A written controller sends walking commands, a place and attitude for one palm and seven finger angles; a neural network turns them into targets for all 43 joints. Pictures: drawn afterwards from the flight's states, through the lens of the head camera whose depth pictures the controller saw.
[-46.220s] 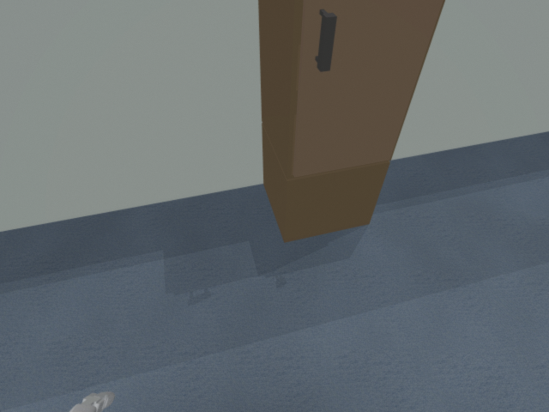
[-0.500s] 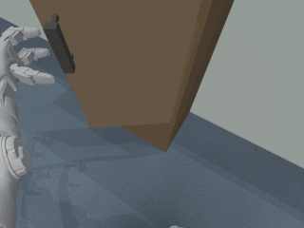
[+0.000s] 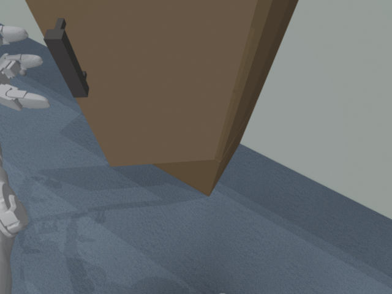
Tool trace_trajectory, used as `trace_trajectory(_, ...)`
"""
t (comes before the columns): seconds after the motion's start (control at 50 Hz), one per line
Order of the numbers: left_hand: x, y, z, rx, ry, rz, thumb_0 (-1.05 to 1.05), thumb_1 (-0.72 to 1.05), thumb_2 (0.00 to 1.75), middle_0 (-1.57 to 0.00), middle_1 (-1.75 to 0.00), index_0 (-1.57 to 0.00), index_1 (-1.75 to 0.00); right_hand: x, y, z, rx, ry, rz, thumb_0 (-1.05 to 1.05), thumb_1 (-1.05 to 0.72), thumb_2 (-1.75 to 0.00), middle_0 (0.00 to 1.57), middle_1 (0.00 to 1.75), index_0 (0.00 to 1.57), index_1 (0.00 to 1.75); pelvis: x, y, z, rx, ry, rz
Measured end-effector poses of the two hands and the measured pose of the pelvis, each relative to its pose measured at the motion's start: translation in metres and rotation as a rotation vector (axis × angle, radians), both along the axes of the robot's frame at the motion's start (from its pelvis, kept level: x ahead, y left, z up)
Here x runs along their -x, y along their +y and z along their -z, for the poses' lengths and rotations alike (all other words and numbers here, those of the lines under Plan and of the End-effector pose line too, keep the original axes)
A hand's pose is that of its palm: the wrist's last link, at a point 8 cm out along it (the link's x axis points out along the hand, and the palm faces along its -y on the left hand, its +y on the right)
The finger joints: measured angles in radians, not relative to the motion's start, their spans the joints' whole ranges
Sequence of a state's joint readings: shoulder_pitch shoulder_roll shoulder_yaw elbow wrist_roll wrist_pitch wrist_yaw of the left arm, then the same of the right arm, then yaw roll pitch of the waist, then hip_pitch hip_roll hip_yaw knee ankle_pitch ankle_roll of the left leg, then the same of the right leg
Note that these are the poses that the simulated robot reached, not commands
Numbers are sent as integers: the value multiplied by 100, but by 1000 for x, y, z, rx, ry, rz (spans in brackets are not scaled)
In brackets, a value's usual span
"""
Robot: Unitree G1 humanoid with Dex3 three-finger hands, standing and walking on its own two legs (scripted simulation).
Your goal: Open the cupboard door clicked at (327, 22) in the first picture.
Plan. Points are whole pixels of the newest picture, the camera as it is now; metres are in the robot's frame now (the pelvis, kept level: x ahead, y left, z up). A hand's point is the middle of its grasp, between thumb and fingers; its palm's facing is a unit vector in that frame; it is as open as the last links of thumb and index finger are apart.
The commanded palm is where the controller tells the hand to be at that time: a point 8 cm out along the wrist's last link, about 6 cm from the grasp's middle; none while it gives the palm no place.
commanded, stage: move the hooked fingers beside the handle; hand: left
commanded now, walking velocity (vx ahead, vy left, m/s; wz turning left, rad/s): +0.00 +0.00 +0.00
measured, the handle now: (71, 59) +0.53 +0.22 +0.15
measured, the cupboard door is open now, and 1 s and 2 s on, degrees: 37 37 37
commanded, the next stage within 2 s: slide the fingers in behind the handle in 1.22 s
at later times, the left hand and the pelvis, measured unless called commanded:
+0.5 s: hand (26, 79) +0.48 +0.28 +0.15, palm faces +0.07 -1.00 +0.00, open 14.0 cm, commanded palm +0.45 +0.32 +0.15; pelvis +0.00 +0.01 +0.00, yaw +1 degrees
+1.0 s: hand (28, 70) +0.49 +0.27 +0.17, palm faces +0.08 -1.00 -0.01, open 14.0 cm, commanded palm +0.46 +0.32 +0.15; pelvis -0.01 +0.01 +0.00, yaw +0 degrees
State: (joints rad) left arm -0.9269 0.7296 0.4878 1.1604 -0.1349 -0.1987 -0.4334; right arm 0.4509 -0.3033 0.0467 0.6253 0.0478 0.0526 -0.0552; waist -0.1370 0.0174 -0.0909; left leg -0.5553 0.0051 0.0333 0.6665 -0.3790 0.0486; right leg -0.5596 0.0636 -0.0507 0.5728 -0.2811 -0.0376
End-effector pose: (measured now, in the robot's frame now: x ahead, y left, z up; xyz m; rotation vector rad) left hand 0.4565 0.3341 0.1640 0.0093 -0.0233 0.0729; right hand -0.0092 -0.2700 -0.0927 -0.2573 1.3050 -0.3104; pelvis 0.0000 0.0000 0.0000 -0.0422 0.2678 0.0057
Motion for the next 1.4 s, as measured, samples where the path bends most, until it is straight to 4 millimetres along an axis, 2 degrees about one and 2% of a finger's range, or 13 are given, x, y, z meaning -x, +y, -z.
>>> trace_trajectory(0.08, 2, -5, -1, 13, 30, 37, -1, -50, 30, -30, -120, -30, -120, -18, 4, 3, -14, -30, -25, 1, -90, -90, 20, 30, 20, 30, -3, 2, 0, 2, -9, -14)
trace_trajectory(0.18, 2, -10, 12, 31, 94, 30, -1, -50, 30, -30, -120, -30, -120, -38, 9, 6, -23, -83, -57, 1, -90, -90, 20, 30, 20, 30, -2, 5, 0, 0, -13, -19)
trace_trajectory(0.28, 0, -13, 8, 11, 28, 1, -1, -50, 30, -30, -120, -30, -120, -47, 13, 5, -28, -112, -71, 1, -90, -90, 20, 30, 20, 30, -1, 6, 1, -1, -12, -16)
trace_trajectory(0.38, -1, -12, -2, 27, 5, 5, -1, -50, 30, -30, -120, -30, -120, -43, 14, 5, -31, -109, -56, 1, -90, -90, 20, 30, 20, 30, -1, 5, 1, 0, -17, -12)
trace_trajectory(0.5, 6, -2, 8, 10, 89, 3, -1, -50, 30, -30, -120, -30, -120, -27, 11, 5, -25, -78, -39, 1, -90, -90, 20, 30, 20, 30, 2, 6, 0, -1, -21, -10)
trace_trajectory(0.62, 12, -2, 1, 3, 3, 5, -1, -50, 30, -30, -120, -30, -120, -10, 8, 4, -11, -30, -38, 1, -90, -90, 20, 30, 20, 30, 6, 6, 0, 1, -25, -16)
trace_trajectory(0.7, 8, -8, -3, 28, 8, 27, -1, -50, 30, -30, -120, -30, -120, -4, 6, 3, 2, -23, -32, 1, -90, -90, 20, 30, 20, 30, 8, 6, 1, 2, -27, -25)
trace_trajectory(0.8, 3, -14, 6, 18, 82, 27, -1, -50, 30, -30, -120, -30, -120, 0, 5, 3, 8, -37, -27, 1, -90, -90, 20, 30, 20, 30, 12, 7, 2, 1, -19, -22)
trace_trajectory(0.88, -1, -14, 10, 22, 67, 5, -1, -50, 30, -30, -120, -30, -120, 4, 7, 3, 7, -35, -21, 1, -90, -90, 20, 30, 20, 30, 14, 7, 2, 0, -12, -12)
trace_trajectory(1.04, -5, -6, -2, 7, 14, 4, -1, -50, 30, -30, -120, -30, -120, 12, 9, 3, -3, -7, 4, 1, -90, -90, 20, 30, 20, 30, 8, 6, 2, 3, -2, -4)
trace_trajectory(1.16, 0, 1, 10, 21, 84, 15, -1, -50, 30, -30, -120, -30, -120, 8, 10, 3, -5, 2, -3, 1, -90, -90, 20, 30, 20, 30, 5, 7, 2, 4, -1, -6)
trace_trajectory(1.28, 5, 6, 4, 27, -1, 5, -1, -50, 30, -30, -120, -30, -120, -6, 9, 2, -3, -19, -17, 1, -90, -90, 20, 30, 20, 30, 2, 7, 2, 6, -6, -5)
trace_trajectory(1.4, 6, 3, 8, 16, 54, 31, -1, -50, 30, -30, -120, -30, -120, -23, 9, 2, 0, -56, -39, 1, -90, -90, 20, 30, 20, 30, 1, 9, 2, 8, -9, -19)
